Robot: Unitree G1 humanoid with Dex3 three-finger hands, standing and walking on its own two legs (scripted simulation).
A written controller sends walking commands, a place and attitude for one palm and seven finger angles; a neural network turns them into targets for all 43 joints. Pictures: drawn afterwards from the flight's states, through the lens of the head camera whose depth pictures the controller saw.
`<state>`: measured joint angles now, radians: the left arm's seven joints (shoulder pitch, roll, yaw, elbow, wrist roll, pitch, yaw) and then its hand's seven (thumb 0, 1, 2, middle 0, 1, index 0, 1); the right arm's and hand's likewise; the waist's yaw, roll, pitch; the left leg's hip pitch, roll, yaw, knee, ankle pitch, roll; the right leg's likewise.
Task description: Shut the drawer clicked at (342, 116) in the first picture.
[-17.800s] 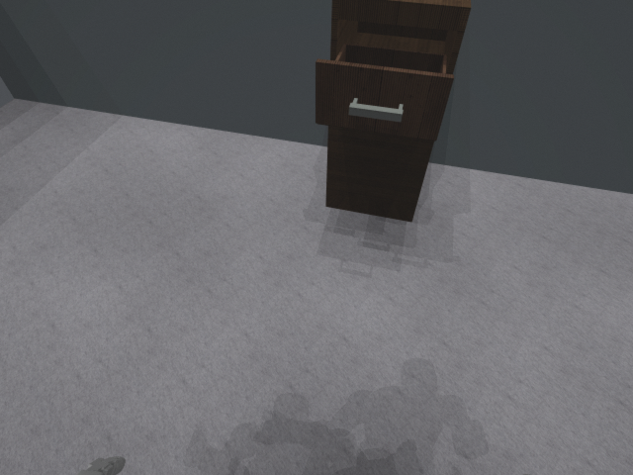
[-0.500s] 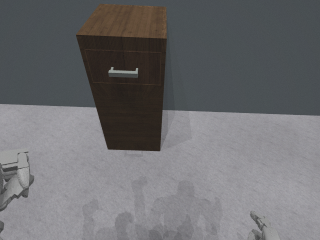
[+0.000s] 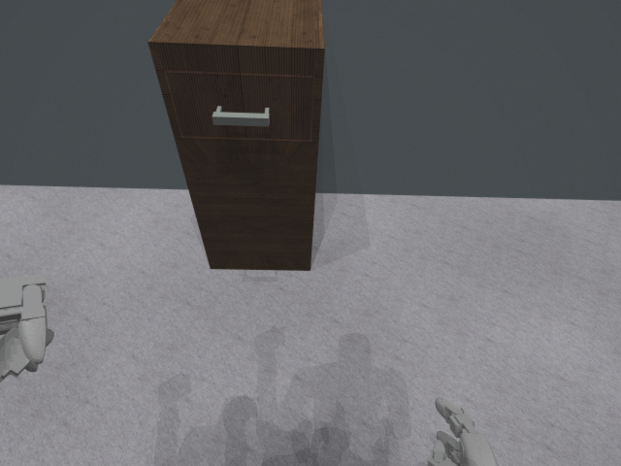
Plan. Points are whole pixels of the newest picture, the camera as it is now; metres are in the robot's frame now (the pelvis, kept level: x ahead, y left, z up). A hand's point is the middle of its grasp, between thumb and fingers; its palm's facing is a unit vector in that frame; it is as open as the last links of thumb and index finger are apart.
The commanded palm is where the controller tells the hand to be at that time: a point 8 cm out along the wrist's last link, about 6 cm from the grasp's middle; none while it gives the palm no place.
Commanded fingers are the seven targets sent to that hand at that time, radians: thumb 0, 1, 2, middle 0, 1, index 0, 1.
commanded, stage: stop stepping back and stand still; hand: left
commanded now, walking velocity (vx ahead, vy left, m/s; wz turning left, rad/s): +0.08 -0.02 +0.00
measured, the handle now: (242, 114) +0.91 +0.20 -0.05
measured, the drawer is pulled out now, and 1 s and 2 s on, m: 0.00 0.00 0.00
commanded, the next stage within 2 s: let the arm hang, fingers relaxed in 0.06 s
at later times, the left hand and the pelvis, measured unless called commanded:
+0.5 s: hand out of the picture +0.02 +0.20 -0.17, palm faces +0.07 -0.97 -0.21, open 3.3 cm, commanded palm none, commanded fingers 0.00 0.90 0.90 -0.68 -0.82 -0.68 -0.82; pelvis -0.01 +0.00 +0.01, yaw +3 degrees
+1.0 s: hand out of the picture -0.02 +0.20 -0.16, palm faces +0.06 -0.97 -0.23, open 7.1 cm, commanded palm none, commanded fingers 0.00 0.90 0.90 -0.20 -0.30 -0.20 -0.30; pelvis -0.02 +0.01 +0.01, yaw +2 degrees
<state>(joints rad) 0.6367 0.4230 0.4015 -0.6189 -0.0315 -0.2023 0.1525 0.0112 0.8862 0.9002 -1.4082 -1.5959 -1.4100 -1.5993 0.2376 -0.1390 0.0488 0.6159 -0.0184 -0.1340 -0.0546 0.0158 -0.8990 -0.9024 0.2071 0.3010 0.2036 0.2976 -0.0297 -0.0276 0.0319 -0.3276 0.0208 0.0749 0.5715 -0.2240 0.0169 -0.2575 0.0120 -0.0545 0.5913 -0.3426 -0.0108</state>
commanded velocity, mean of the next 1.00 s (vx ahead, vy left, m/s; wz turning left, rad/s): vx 0.00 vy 0.00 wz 0.00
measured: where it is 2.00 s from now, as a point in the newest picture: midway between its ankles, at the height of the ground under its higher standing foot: outside the picture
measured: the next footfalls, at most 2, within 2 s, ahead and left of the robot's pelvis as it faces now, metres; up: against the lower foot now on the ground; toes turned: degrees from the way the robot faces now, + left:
none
